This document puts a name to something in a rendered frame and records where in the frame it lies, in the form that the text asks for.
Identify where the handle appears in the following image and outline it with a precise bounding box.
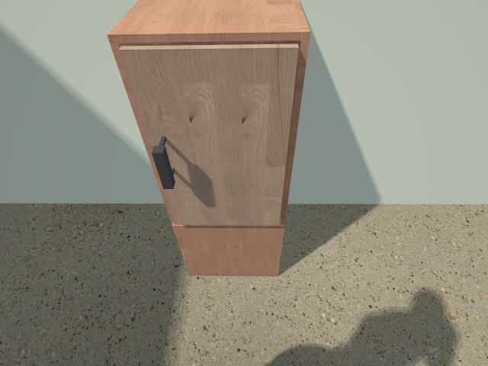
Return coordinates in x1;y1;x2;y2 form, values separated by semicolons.
152;136;175;189

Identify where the cupboard door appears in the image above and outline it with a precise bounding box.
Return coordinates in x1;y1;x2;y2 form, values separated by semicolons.
119;44;299;225

